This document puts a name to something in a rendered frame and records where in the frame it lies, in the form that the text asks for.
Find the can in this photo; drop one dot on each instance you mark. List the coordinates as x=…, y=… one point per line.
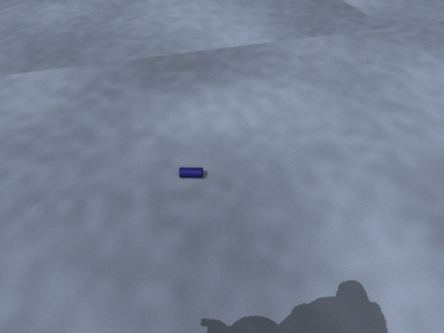
x=191, y=172

